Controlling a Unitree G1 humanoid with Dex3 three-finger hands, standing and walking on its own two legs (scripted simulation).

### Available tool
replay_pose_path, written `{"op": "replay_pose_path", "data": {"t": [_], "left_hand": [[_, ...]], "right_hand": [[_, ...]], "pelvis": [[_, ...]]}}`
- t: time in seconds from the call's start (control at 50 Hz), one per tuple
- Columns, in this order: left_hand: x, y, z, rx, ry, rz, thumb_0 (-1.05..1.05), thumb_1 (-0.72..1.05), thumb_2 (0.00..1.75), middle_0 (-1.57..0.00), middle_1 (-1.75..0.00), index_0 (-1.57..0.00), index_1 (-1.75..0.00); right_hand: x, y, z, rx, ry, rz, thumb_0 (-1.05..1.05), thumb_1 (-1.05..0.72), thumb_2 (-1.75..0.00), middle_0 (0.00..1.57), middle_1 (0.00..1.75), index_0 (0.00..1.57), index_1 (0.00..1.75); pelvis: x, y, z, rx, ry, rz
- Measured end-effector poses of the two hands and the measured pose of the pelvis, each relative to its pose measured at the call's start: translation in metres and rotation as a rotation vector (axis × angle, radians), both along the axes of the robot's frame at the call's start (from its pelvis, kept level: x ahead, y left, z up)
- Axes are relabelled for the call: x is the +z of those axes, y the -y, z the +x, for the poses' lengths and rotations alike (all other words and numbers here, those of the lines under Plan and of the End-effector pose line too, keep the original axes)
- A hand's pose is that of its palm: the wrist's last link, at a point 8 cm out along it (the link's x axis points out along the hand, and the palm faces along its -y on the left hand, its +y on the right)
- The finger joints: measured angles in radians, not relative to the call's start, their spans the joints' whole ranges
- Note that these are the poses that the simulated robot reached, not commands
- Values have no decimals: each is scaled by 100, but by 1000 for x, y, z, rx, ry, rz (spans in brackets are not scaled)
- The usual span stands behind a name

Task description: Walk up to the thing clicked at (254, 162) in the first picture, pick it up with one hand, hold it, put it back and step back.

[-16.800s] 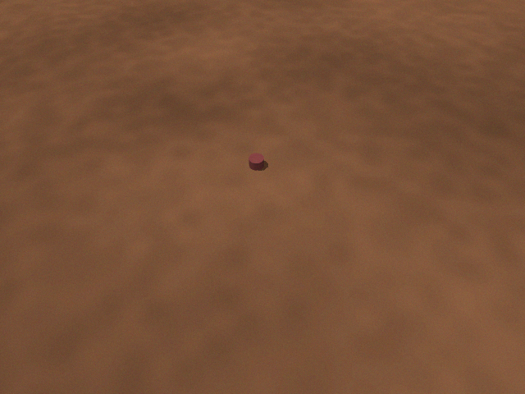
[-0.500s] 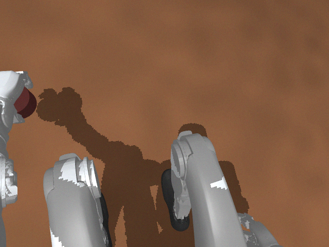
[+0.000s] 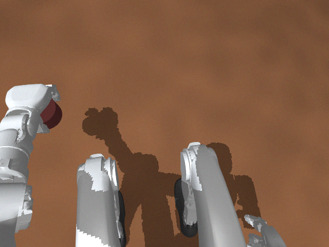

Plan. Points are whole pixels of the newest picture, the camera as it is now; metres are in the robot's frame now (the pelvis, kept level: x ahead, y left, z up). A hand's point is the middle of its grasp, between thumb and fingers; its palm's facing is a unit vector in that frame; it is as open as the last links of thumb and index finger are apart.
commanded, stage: lift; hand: left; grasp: from above
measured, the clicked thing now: (42, 112) +0.45 +0.29 -0.16
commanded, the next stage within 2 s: hold in 1.22 s
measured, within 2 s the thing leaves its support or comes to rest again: neither
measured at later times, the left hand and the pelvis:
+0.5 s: hand out of the picture +0.37 +0.27 +0.08, palm faces -0.44 -0.10 -0.89, open 10.4 cm; pelvis +0.01 +0.00 +0.17, yaw +3 degrees
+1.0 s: hand out of the picture +0.35 +0.25 +0.21, palm faces -0.47 -0.09 -0.88, open 10.3 cm; pelvis +0.04 +0.00 +0.31, yaw +4 degrees
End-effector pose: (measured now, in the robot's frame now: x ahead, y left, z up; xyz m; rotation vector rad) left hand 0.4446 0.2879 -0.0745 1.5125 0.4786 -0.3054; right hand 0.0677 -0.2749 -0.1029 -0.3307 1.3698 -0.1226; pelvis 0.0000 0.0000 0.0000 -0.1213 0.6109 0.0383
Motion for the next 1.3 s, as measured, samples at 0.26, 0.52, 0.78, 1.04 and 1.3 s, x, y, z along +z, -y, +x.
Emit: {"op": "replay_pose_path", "data": {"t": [0.26, 0.52, 0.78, 1.04, 1.3], "left_hand": [[95, 3, -38, 4, 31, -24, -1, -7, 61, -54, -72, -63, -69], [217, 17, -75, 28, 34, -38, -1, -7, 63, -52, -74, -61, -72], [303, 27, -91, 43, 9, -29, -1, -6, 61, -52, -73, -62, -71], [352, 41, -84, 52, 11, -30, -1, -7, 62, -53, -73, -63, -71], [390, 45, -67, 66, 11, -29, -1, -8, 64, -53, -73, -62, -72]], "right_hand": [[68, -6, 49, 6, 147, -4, 0, -92, -90, 20, 30, 20, 30], [167, -21, 66, -37, 241, 19, 0, -91, -90, 20, 30, 20, 30], [253, -21, 64, -76, 289, 13, 0, -91, -90, 20, 30, 20, 30], [303, -16, 67, -83, 278, 15, 1, -91, -90, 20, 30, 20, 30], [331, -15, 89, -98, 289, 38, 1, -90, -89, 20, 30, 20, 30]], "pelvis": [[72, -2, 1, 20, 45, 18], [175, -2, 9, 28, 170, 51], [260, -3, 28, 27, 302, 80], [313, -1, 48, 23, 387, 102], [344, 0, 70, 19, 441, 118]]}}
